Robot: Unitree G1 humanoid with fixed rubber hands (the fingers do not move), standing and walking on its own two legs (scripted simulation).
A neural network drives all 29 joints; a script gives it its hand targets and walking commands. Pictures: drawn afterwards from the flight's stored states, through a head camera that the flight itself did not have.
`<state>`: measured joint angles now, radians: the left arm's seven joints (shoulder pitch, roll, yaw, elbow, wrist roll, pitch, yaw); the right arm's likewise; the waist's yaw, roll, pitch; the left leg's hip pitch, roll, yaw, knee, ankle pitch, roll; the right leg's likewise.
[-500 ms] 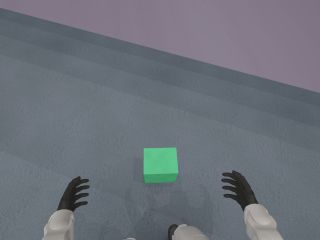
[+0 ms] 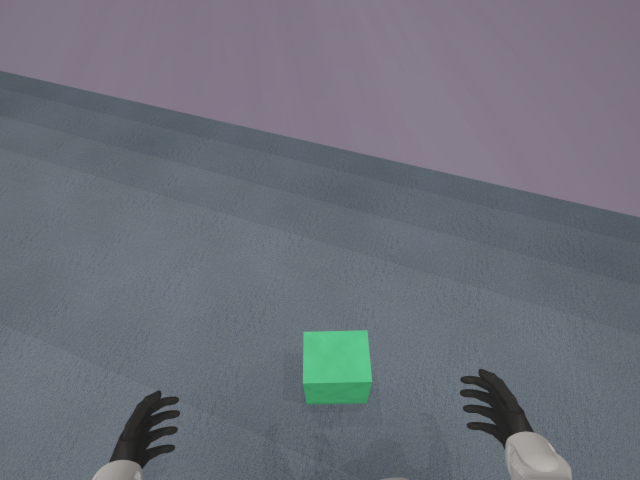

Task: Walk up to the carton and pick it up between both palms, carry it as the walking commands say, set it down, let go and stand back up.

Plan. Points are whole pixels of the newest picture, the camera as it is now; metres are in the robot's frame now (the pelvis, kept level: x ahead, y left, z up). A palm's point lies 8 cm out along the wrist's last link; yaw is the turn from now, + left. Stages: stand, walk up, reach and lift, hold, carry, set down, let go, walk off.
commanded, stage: let go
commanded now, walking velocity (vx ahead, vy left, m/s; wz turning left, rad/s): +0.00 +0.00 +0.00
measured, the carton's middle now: (336, 368) +0.47 -0.06 -0.67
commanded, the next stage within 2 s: stand in 0.10 s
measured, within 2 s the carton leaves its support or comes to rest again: neither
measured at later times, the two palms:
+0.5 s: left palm (108, 446) +0.18 +0.26 -0.06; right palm (541, 437) +0.16 -0.28 -0.08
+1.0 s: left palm (106, 450) +0.18 +0.26 -0.06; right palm (549, 441) +0.15 -0.29 -0.08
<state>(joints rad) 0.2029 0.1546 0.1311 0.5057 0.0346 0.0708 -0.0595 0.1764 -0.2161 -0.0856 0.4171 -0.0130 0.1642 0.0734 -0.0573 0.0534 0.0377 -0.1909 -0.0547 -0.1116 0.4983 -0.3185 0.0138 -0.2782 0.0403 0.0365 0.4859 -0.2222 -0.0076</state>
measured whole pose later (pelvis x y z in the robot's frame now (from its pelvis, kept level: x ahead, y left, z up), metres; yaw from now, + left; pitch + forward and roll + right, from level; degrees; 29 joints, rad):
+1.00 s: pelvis +0.01 +0.00 +0.00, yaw +0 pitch +1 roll +0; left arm 0.20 0.23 0.13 0.57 0.05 0.02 0.00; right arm 0.18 -0.32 -0.09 0.70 -0.03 -0.01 -0.01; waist -0.04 0.03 -0.05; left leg -0.18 -0.06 -0.11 0.52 -0.35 0.02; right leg -0.28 0.04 0.04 0.52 -0.26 -0.01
